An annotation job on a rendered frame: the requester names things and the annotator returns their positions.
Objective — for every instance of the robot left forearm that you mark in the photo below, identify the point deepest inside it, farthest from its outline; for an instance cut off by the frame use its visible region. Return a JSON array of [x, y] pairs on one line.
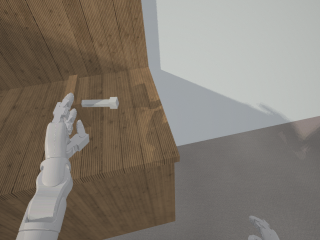
[[45, 212]]

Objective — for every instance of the right robot hand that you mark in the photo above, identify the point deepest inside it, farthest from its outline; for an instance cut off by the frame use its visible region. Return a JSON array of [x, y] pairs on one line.
[[263, 228]]

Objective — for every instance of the left robot hand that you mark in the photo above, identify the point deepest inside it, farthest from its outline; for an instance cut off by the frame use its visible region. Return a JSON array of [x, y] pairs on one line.
[[58, 131]]

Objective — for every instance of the counter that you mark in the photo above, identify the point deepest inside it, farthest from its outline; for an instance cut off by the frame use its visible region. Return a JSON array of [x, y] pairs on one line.
[[124, 178]]

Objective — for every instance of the tap lever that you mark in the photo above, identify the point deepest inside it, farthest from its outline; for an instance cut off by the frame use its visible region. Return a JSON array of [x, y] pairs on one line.
[[113, 103]]

